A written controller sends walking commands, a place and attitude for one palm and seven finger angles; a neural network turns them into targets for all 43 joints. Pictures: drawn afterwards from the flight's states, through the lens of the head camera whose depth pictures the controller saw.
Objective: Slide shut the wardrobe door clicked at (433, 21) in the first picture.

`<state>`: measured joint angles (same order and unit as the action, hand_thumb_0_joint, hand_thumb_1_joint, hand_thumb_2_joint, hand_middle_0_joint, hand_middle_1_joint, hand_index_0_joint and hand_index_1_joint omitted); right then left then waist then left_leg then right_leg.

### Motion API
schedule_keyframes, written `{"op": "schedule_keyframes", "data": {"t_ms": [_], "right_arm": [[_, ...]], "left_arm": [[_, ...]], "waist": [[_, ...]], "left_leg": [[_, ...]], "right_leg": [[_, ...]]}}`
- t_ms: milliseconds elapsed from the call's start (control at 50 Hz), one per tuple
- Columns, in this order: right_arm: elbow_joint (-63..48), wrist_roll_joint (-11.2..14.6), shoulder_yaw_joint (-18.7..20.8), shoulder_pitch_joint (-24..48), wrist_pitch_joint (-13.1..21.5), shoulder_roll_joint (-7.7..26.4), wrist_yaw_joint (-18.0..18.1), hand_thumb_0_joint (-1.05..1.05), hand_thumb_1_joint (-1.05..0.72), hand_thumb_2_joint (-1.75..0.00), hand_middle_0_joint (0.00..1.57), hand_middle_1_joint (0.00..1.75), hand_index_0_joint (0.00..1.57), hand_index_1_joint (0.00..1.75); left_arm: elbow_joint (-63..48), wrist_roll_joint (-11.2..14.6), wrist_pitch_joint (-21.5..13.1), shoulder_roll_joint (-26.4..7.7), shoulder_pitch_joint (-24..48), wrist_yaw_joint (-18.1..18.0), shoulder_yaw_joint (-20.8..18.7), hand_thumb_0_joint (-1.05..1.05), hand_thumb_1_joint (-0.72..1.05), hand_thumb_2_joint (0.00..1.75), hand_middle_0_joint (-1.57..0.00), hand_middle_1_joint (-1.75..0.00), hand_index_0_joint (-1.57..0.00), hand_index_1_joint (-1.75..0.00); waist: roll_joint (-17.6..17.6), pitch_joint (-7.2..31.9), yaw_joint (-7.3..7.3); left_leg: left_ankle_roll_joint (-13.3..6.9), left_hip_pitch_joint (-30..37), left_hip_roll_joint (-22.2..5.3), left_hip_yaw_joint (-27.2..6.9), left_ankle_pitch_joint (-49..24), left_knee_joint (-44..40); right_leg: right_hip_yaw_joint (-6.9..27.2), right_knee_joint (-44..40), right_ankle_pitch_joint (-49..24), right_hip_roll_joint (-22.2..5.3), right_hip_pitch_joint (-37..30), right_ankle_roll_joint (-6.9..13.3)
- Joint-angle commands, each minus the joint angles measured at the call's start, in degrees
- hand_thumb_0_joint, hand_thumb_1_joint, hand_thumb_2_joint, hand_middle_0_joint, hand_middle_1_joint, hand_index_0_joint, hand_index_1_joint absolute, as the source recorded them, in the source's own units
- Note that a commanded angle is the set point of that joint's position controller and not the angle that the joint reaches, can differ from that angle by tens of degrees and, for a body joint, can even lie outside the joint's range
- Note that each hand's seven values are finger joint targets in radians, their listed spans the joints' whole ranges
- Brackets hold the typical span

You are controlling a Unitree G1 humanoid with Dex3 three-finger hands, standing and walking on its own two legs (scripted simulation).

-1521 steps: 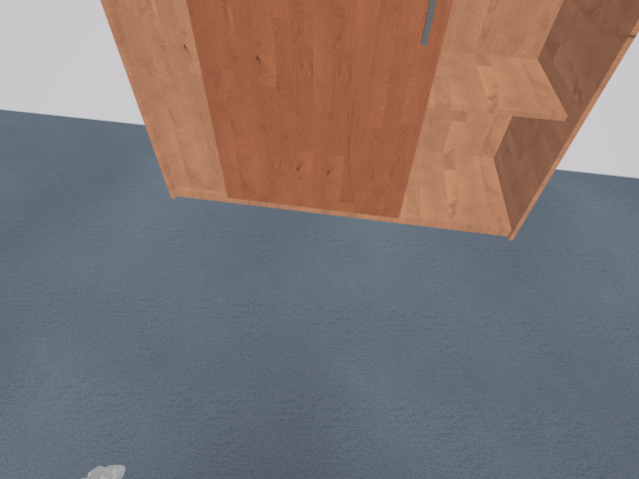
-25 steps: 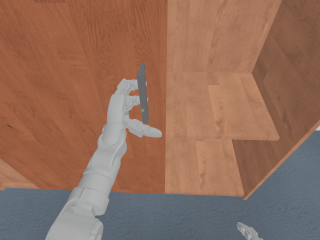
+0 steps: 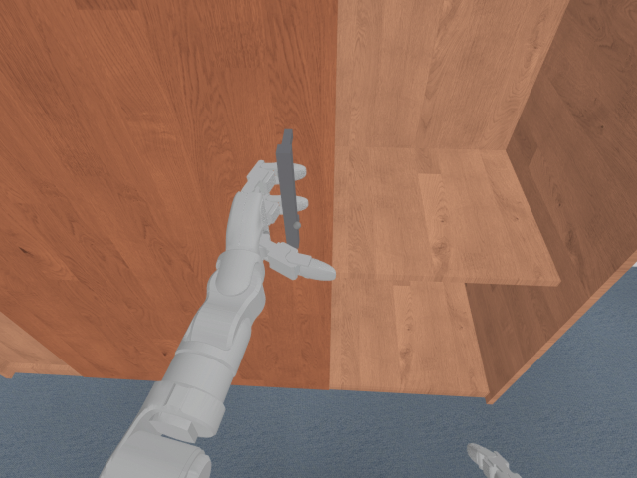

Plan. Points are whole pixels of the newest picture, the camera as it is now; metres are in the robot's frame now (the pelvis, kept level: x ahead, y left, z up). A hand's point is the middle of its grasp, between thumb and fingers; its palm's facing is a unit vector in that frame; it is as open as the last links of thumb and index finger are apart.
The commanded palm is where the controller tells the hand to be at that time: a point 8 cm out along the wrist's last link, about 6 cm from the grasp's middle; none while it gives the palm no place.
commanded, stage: slide the fingers in behind the handle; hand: left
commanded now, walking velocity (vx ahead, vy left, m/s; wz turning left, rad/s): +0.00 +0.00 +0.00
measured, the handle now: (290, 193) +0.45 +0.05 +0.12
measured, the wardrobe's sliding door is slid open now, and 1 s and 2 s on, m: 0.48 0.48 0.48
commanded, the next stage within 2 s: grip the handle and tug to test in 0.52 s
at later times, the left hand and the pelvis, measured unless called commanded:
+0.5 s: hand (304, 226) +0.39 +0.03 +0.12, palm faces -0.06 -1.00 -0.01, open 14.1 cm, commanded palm +0.37 +0.08 +0.12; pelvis +0.00 +0.00 +0.00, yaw +0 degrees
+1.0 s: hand (302, 225) +0.39 +0.03 +0.12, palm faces -0.06 -1.00 +0.00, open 10.7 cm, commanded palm +0.37 +0.08 +0.12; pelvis +0.00 +0.00 +0.00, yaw +0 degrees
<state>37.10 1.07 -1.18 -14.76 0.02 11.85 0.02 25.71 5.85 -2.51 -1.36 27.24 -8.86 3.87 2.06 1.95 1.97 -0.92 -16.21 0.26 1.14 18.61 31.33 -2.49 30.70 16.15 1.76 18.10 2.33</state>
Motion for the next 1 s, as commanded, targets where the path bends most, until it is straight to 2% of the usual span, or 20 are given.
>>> {"op": "schedule_keyframes", "data": {"t_ms": [0, 40, 120, 140, 160, 200, 260, 280, 300, 380, 460, 500, 520, 600, 640, 760, 840, 900, 920, 980], "right_arm": [[-6.98, 0.27, 2.16, 2.72, 2.02, 6.16, 0.45, 0.0, -0.9, -0.9, 0.2, 0.3, 0.2, 0.3], [-6.7, 0.13, 2.13, 2.43, 2.1, 6.2, 0.62, 0.0, -0.9, -0.9, 0.2, 0.3, 0.2, 0.3], [-6.53, -0.16, 2.11, 2.12, 2.24, 6.15, 0.63, 0.0, -0.9, -0.9, 0.2, 0.3, 0.2, 0.3], [-6.62, -0.21, 2.24, 2.0, 2.39, 5.97, 0.5, 0.0, -0.9, -0.9, 0.2, 0.3, 0.2, 0.3], [-6.5, -0.09, 2.34, 2.04, 2.26, 6.27, 0.48, 0.0, -0.9, -0.9, 0.2, 0.3, 0.2, 0.3], [-6.45, -0.03, 2.34, 1.87, 2.28, 6.02, 0.31, 0.0, -0.9, -0.9, 0.2, 0.3, 0.2, 0.3], [-6.7, 0.09, 2.43, 2.16, 2.27, 6.24, 0.26, 0.0, -0.9, -0.9, 0.2, 0.3, 0.2, 0.3], [-6.66, 0.07, 2.32, 2.22, 2.27, 6.0, 0.2, 0.0, -0.9, -0.9, 0.2, 0.3, 0.2, 0.3], [-6.65, 0.01, 2.32, 1.87, 2.36, 6.05, 0.22, 0.0, -0.9, -0.9, 0.2, 0.3, 0.2, 0.3], [-6.48, 0.12, 2.31, 2.16, 2.27, 6.1, 0.38, 0.0, -0.9, -0.9, 0.2, 0.3, 0.2, 0.3], [-6.46, 0.08, 2.38, 2.18, 2.36, 6.36, 0.49, 0.0, -0.9, -0.9, 0.2, 0.3, 0.2, 0.3], [-6.77, 0.17, 2.34, 2.27, 2.42, 5.99, 0.33, 0.0, -0.9, -0.9, 0.2, 0.3, 0.2, 0.3], [-6.69, 0.15, 2.35, 2.25, 2.42, 5.89, 0.24, 0.0, -0.9, -0.9, 0.2, 0.3, 0.2, 0.3], [-6.76, 0.12, 2.46, 2.17, 2.34, 6.06, 0.15, 0.0, -0.9, -0.9, 0.2, 0.3, 0.2, 0.3], [-7.0, 0.14, 2.48, 2.39, 2.39, 5.9, 0.07, 0.0, -0.9, -0.9, 0.2, 0.3, 0.2, 0.3], [-6.86, 0.15, 2.28, 2.82, 1.88, 6.31, 0.53, 0.0, -0.9, -0.9, 0.2, 0.3, 0.2, 0.3], [-7.2, 0.16, 2.12, 3.01, 1.92, 5.88, 0.46, 0.0, -0.9, -0.9, 0.2, 0.3, 0.2, 0.3], [-7.44, 0.16, 2.2, 3.16, 1.8, 5.89, 0.43, 0.0, -0.9, -0.9, 0.2, 0.3, 0.2, 0.3], [-7.17, 0.15, 2.16, 2.86, 1.69, 6.02, 0.5, 0.0, -0.9, -0.9, 0.2, 0.3, 0.2, 0.3], [-7.38, 0.2, 2.18, 2.85, 1.47, 5.99, 0.4, 0.0, -0.9, -0.9, 0.2, 0.3, 0.2, 0.3]], "left_arm": [[-12.06, -0.66, -2.81, 0.29, 25.03, 0.08, 1.58, 0.0, -0.5, 0.3, -0.3, -1.2, -0.3, -1.2], [-11.9, -0.59, -2.95, 0.19, 27.46, -0.21, 1.35, 0.0, -0.5, 0.3, -0.3, -1.2, -0.3, -1.2], [-12.02, -0.32, -4.08, -1.31, 27.12, -0.9, -0.49, 0.0, -0.5, 0.3, -0.3, -1.2, -0.3, -1.2], [-12.56, -0.54, -4.47, -0.41, 26.77, -0.92, 0.33, 0.0, -0.5, 0.3, -0.3, -1.2, -0.3, -1.2], [-11.37, -0.92, -4.6, -1.59, 25.2, -0.96, -0.34, 0.0, -0.5, 0.3, -0.3, -1.2, -0.3, -1.2], [-11.98, -1.09, -5.02, -0.22, 26.41, -0.81, 1.04, 0.0, -0.5, 0.3, -0.3, -1.2, -0.3, -1.2], [-11.47, -1.02, -5.06, -0.7, 24.61, -0.78, 0.71, 0.0, -0.5, 0.3, -0.3, -1.2, -0.3, -1.2], [-11.97, -1.02, -5.13, 0.39, 25.69, -0.77, 1.7, 0.0, -0.5, 0.3, -0.3, -1.2, -0.3, -1.2], [-11.86, -0.85, -5.05, 0.42, 25.88, -0.9, 1.48, 0.0, -0.5, 0.3, -0.3, -1.2, -0.3, -1.2], [-11.88, -0.82, -4.99, 0.09, 26.39, -0.77, 1.49, 0.0, -0.5, 0.3, -0.3, -1.2, -0.3, -1.2], [-12.51, -0.82, -5.3, -2.17, 25.72, -0.74, -0.49, 0.0, -0.5, 0.3, -0.3, -1.2, -0.3, -1.2], [-12.37, -0.69, -5.15, 0.0, 23.29, -0.46, 1.04, 0.0, -0.5, 0.3, -0.3, -1.2, -0.3, -1.2], [-13.3, -0.86, -5.29, 0.78, 25.11, -0.51, 2.13, 0.0, -0.5, 0.3, -0.3, -1.2, -0.3, -1.2], [-13.32, -0.93, -5.17, 0.26, 24.29, -0.67, 1.85, 0.0, -0.5, 0.3, -0.3, -1.2, -0.3, -1.2], [-14.24, -0.97, -5.09, 1.59, 24.22, -0.43, 3.09, 0.0, -0.41, 0.34, -0.31, -1.21, -0.31, -1.21], [-12.7, -0.75, -4.55, -1.9, 24.25, -0.35, -0.04, 0.0, -0.13, 0.46, -0.34, -1.25, -0.34, -1.25], [-14.1, -0.29, -4.41, -0.43, 23.91, 0.03, 0.76, 0.0, 0.06, 0.54, -0.36, -1.28, -0.36, -1.28], [-14.3, -0.16, -4.36, -0.88, 22.46, 0.02, 0.24, 0.0, 0.2, 0.6, -0.38, -1.3, -0.38, -1.3], [-13.63, -0.28, -4.16, -1.33, 22.75, 0.0, -0.03, 0.0, 0.25, 0.62, -0.38, -1.31, -0.38, -1.31], [-13.38, -0.44, -3.97, 0.22, 22.24, 0.05, 1.46, 0.0, 0.39, 0.68, -0.4, -1.33, -0.4, -1.33]], "waist": [[-4.53, 14.43, 1.22], [-5.15, 15.36, 1.5], [-5.98, 17.78, 0.64], [-6.1, 18.25, 0.62], [-5.82, 18.03, 0.23], [-5.5, 17.2, 0.93], [-5.91, 16.88, 0.4], [-4.89, 16.45, 0.8], [-6.33, 16.7, 0.72], [-5.83, 16.27, 1.06], [-5.31, 17.67, 0.18], [-5.47, 17.45, 0.01], [-4.83, 17.21, 0.74], [-6.41, 16.63, 0.64], [-4.88, 17.18, 0.67], [-6.73, 16.18, 0.32], [-5.23, 17.13, 0.24], [-5.05, 17.29, -0.08], [-6.41, 17.12, 0.13], [-6.08, 16.47, 0.32]], "left_leg": [[-0.59, 5.38, 0.05, -0.92, -16.5, -1.72], [-0.57, 5.29, 0.18, -1.21, -15.8, -1.71], [-0.49, 5.56, 0.21, -1.16, -18.01, -1.66], [-0.56, 5.78, 0.19, -0.95, -19.06, -1.54], [-0.54, 5.27, 0.19, -0.95, -19.1, -1.38], [-0.52, 5.74, 0.06, -0.98, -18.76, -1.41], [-0.52, 5.12, 0.03, -0.89, -18.63, -1.51], [-0.46, 5.54, -0.06, -0.95, -18.12, -1.64], [-0.55, 5.43, -0.01, -1.12, -18.17, -1.71], [-0.68, 5.31, 0.0, -0.89, -17.48, -1.68], [-0.61, 5.19, 0.21, -0.77, -18.09, -1.87], [-0.49, 5.61, 0.03, -0.81, -18.85, -1.84], [-0.51, 6.34, 0.03, -0.79, -19.13, -1.74], [-0.62, 5.99, -0.03, -0.85, -18.95, -1.74], [-0.54, 6.81, -0.12, -0.76, -19.9, -1.57], [-0.76, 4.9, 0.23, -0.66, -18.2, -1.91], [-0.69, 5.98, 0.3, -0.4, -19.09, -1.85], [-0.68, 6.02, 0.25, -0.33, -19.78, -1.74], [-0.6, 5.69, 0.19, -0.51, -19.94, -1.78], [-0.65, 5.83, 0.08, -0.63, -20.5, -1.7]], "right_leg": [[1.19, -3.19, -17.92, -0.76, -5.34, -1.09], [1.17, -3.04, -17.13, -0.69, -5.23, -1.08], [1.24, -2.34, -19.36, -0.72, -6.97, -0.99], [1.3, -2.11, -20.71, -0.76, -7.51, -1.05], [1.3, -2.06, -20.51, -0.82, -7.66, -0.97], [1.27, -2.17, -20.17, -0.77, -6.69, -0.99], [1.21, -2.24, -20.15, -0.78, -7.29, -0.96], [1.21, -2.34, -19.51, -0.77, -6.49, -0.97], [1.15, -2.39, -19.58, -0.7, -6.83, -1.01], [1.41, -2.76, -19.32, -0.79, -6.61, -1.13], [1.47, -2.55, -20.06, -0.93, -8.31, -0.95], [1.24, -2.33, -20.67, -0.8, -7.98, -0.91], [1.25, -2.45, -20.82, -0.83, -7.24, -0.95], [1.19, -2.51, -20.83, -0.78, -7.36, -1.01], [1.21, -2.24, -21.53, -0.82, -7.01, -0.97], [1.54, -2.8, -20.94, -1.01, -8.4, -1.13], [1.57, -2.77, -22.25, -1.02, -8.45, -1.17], [1.62, -2.68, -22.78, -1.08, -8.79, -1.12], [1.41, -2.56, -23.1, -1.04, -8.98, -1.11], [1.25, -2.45, -23.12, -0.97, -8.4, -1.08]]}}
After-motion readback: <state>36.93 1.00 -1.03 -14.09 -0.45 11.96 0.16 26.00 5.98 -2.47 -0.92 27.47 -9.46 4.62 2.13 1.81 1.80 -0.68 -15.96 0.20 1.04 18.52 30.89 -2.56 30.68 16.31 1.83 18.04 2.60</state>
